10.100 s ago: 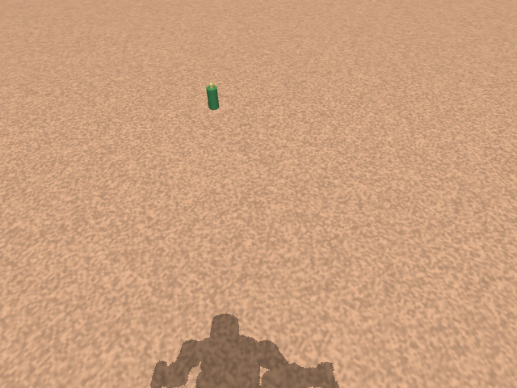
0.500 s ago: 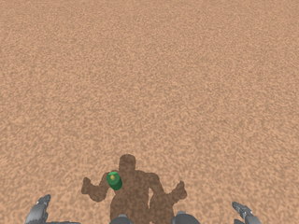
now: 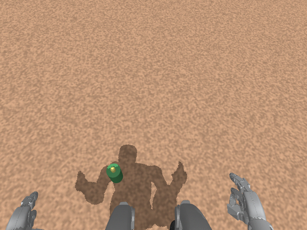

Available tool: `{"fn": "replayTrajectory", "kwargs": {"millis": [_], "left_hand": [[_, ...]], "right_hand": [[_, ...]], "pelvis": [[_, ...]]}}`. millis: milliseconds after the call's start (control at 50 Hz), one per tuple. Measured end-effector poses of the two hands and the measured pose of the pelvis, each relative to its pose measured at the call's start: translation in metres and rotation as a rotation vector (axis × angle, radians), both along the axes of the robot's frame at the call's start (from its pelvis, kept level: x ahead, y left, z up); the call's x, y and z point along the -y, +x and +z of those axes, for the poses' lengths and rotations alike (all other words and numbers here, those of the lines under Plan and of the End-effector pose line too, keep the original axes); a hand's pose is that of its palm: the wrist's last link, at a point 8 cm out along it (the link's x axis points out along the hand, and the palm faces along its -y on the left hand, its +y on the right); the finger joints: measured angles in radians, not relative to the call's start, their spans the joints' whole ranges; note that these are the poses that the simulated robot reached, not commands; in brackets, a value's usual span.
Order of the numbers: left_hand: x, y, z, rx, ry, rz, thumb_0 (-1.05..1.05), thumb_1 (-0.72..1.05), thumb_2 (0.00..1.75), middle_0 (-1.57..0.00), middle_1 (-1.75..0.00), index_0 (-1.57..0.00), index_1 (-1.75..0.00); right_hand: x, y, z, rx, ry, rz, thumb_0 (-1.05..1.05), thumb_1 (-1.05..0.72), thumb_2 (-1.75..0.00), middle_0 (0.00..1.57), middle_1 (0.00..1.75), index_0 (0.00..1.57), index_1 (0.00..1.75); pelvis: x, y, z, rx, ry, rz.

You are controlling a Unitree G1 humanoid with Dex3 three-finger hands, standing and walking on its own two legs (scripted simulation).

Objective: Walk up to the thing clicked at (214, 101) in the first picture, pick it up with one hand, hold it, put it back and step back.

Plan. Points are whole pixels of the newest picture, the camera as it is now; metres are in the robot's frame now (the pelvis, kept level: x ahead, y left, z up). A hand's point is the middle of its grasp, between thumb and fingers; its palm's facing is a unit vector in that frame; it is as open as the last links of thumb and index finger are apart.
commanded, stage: go down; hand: left
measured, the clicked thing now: (114, 172) +0.39 +0.19 -0.58
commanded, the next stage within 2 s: none
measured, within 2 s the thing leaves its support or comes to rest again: neither
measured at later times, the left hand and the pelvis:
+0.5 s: hand (48, 190) +0.25 +0.35 -0.21, palm faces +0.17 -0.96 -0.21, open 17.4 cm; pelvis -0.06 -0.01 -0.15, yaw -1 degrees
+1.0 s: hand (48, 180) +0.29 +0.38 -0.25, palm faces +0.17 -0.97 -0.15, open 17.4 cm; pelvis -0.08 +0.00 -0.23, yaw -3 degrees
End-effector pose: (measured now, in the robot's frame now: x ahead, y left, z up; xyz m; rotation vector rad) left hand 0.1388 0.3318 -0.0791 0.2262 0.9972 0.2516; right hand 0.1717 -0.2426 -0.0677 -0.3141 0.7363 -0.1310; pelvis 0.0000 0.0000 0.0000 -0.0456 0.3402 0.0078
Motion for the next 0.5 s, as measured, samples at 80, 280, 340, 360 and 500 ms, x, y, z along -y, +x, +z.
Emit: {"fn": "replayTrajectory", "kwargs": {"millis": [80,280,340,360,500], "left_hand": [[-0.012,0.005,-0.019,0.061,-0.007,0.003,-0.01,-0.52,0.02,-0.09,-0.05,-0.09,-0.04],[-0.039,0.06,-0.078,0.357,-0.026,-0.092,-0.01,-0.53,0.04,-0.08,-0.07,-0.08,-0.07],[-0.045,0.074,-0.089,0.406,-0.025,-0.092,-0.01,-0.54,0.06,-0.08,-0.09,-0.07,-0.08],[-0.048,0.076,-0.092,0.417,-0.023,-0.091,-0.01,-0.54,0.06,-0.08,-0.09,-0.07,-0.09],[-0.064,0.082,-0.107,0.477,-0.02,-0.061,-0.01,-0.55,0.08,-0.07,-0.11,-0.07,-0.1]], "right_hand": [[0.006,-0.004,-0.023,-0.008,-0.016,0.027,0.01,-0.92,-0.9,0.21,0.3,0.2,0.3],[0.024,-0.027,-0.116,-0.11,-0.079,0.056,0.01,-0.94,-0.91,0.21,0.3,0.2,0.3],[0.026,-0.039,-0.14,-0.152,-0.078,0.049,0.01,-0.93,-0.9,0.21,0.3,0.2,0.3],[0.026,-0.043,-0.146,-0.166,-0.076,0.047,0.01,-0.93,-0.9,0.21,0.3,0.2,0.3],[0.028,-0.073,-0.182,-0.234,-0.064,0.036,0.01,-0.91,-0.9,0.21,0.3,0.21,0.3]], "pelvis": [[0.002,-0.008,-0.022,-0.048,0.001,0.0],[0.005,-0.035,-0.103,-0.163,-0.003,-0.008],[0.005,-0.042,-0.121,-0.183,-0.006,-0.012],[0.005,-0.044,-0.125,-0.188,-0.007,-0.014],[0.007,-0.057,-0.152,-0.211,-0.007,-0.017]]}}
